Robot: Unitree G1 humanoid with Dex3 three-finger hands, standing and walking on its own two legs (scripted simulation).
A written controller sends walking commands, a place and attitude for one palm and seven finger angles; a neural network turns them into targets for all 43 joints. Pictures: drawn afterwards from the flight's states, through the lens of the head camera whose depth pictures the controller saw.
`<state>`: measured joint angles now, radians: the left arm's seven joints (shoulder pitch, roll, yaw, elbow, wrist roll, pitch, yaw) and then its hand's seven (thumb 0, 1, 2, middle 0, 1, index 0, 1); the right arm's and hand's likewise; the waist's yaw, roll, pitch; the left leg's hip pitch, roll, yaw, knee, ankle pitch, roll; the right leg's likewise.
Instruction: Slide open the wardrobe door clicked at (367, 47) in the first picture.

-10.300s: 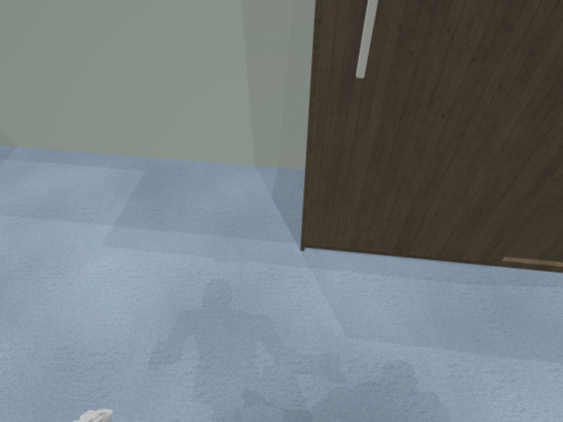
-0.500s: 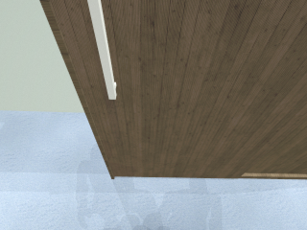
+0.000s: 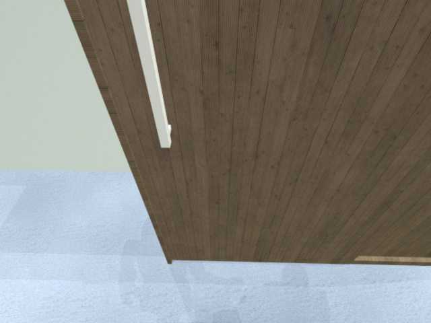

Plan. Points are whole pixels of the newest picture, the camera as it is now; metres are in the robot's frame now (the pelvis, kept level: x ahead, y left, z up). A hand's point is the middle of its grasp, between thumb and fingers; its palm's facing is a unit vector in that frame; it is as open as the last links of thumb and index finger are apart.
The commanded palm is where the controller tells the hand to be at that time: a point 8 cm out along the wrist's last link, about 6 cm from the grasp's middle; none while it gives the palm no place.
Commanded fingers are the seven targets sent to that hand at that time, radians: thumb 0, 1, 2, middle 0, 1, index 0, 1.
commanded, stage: come to a stop and stand still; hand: left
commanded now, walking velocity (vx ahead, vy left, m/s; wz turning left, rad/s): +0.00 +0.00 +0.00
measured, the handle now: (155, 79) +0.47 +0.13 +0.22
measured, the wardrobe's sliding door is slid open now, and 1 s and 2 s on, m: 0.00 0.00 0.00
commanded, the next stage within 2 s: look again from close up in 0.92 s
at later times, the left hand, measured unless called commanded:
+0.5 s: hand out of the picture +0.02 +0.18 -0.15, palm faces +0.00 -0.96 -0.27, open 7.4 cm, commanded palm none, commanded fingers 0.00 0.90 0.90 -0.20 -0.30 -0.20 -0.30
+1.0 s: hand out of the picture +0.02 +0.15 -0.16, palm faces +0.02 -0.97 -0.24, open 7.3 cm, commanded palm none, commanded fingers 0.00 0.90 0.90 -0.20 -0.30 -0.20 -0.30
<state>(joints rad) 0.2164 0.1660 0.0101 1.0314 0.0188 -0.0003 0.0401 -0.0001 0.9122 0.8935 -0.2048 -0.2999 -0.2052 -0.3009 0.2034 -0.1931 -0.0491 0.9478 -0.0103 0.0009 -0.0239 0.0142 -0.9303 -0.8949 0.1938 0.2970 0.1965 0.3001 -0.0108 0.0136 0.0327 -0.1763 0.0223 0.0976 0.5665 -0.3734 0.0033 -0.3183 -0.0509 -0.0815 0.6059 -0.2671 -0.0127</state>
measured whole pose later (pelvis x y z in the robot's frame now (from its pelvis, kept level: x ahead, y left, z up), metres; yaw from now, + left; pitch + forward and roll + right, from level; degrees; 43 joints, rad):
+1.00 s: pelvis +0.01 -0.03 +0.01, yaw +0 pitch -1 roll +1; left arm 0.24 0.15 0.00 1.14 0.01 -0.02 0.03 0.00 0.92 0.89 -0.20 -0.30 -0.20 -0.30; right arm 0.30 -0.15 0.01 1.12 -0.01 -0.02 -0.03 0.01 -0.91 -0.89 0.19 0.30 0.20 0.30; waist 0.00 0.03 0.05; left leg -0.08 0.05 0.08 0.39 -0.28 -0.04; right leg -0.23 -0.01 -0.10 0.46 -0.21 -0.05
